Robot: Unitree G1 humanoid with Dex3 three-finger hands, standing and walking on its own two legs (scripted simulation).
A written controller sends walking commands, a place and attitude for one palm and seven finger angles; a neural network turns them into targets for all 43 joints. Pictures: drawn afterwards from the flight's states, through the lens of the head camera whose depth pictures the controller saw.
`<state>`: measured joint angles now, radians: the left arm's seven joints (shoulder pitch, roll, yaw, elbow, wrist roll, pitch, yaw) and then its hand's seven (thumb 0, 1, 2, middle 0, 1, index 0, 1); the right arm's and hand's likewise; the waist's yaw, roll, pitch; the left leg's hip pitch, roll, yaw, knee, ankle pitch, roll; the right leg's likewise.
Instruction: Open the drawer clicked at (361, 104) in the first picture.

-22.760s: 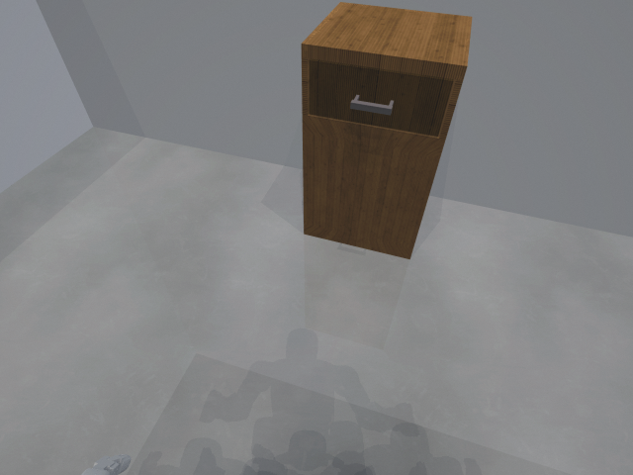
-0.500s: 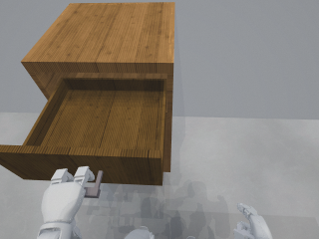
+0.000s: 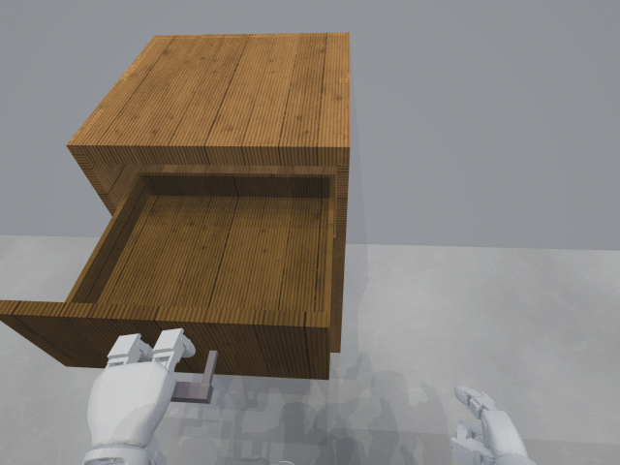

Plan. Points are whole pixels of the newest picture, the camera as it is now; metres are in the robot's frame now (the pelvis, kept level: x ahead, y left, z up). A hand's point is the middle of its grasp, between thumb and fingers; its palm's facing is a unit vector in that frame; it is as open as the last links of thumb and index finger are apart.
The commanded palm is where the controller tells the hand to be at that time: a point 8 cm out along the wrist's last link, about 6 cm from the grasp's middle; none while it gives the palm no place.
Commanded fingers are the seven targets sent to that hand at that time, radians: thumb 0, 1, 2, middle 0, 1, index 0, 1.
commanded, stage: lift the hand off the handle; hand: left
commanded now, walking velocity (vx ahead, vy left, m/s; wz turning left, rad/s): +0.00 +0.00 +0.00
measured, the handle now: (169, 374) +0.24 +0.22 -0.03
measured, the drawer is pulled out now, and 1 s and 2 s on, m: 0.29 0.29 0.29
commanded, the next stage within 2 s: draw the hand back to the body in 1.58 s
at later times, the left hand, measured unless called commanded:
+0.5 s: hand (147, 405) +0.18 +0.21 +0.03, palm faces +0.03 -0.11 -0.99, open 13.8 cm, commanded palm +0.17 +0.21 +0.09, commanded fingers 0.00 -0.50 0.30 -0.30 -1.20 -0.30 -1.20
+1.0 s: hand (122, 391) +0.19 +0.22 +0.07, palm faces +0.00 -0.11 -0.99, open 13.8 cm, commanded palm +0.17 +0.22 +0.13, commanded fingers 0.00 -0.50 0.30 -0.30 -1.20 -0.30 -1.20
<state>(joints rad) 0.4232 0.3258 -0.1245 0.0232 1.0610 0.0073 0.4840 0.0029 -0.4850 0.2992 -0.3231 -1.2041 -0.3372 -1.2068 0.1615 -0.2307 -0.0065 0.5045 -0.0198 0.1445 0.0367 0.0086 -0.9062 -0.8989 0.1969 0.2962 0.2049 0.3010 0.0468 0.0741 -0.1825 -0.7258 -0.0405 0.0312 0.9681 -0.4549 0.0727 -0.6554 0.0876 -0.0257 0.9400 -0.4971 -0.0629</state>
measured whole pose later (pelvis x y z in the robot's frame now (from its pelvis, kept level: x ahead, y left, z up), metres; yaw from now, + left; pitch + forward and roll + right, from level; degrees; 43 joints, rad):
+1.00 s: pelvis +0.01 -0.03 +0.03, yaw +0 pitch +7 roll +0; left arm 0.52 0.45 0.02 -0.18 0.92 -0.04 0.31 0.00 -0.49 0.30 -0.32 -1.20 -0.32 -1.20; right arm 0.16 -0.26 -0.01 0.52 0.00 0.11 0.01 0.01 -0.91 -0.90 0.20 0.30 0.20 0.30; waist 0.07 0.08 -0.12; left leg -0.52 -0.02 0.02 0.77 -0.38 0.04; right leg -0.45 0.11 -0.02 0.75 -0.42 -0.10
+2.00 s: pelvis +0.00 +0.02 +0.04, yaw -1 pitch +4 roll -2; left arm 0.56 0.47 -0.02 -0.44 0.91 0.05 0.19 0.00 -0.49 0.30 -0.32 -1.20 -0.32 -1.20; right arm 0.16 -0.24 0.03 0.47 0.02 0.15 0.05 0.01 -0.91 -0.90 0.20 0.30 0.20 0.30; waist 0.10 0.10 -0.11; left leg -0.43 -0.05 0.05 0.71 -0.36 0.09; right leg -0.36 0.08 0.01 0.67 -0.38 -0.04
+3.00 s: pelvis +0.03 -0.03 +0.06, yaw +2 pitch -1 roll +0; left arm 0.58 0.35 0.27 -0.49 -0.09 -0.09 0.11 0.01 0.46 0.71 -0.25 -0.59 -0.24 -0.58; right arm 0.16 -0.23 0.01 0.60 0.03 -0.07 -0.06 0.01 -0.91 -0.90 0.20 0.30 0.20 0.30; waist 0.05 0.08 -0.02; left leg -0.17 -0.04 -0.02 0.47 -0.27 0.03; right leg -0.08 0.09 -0.03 0.40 -0.30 -0.09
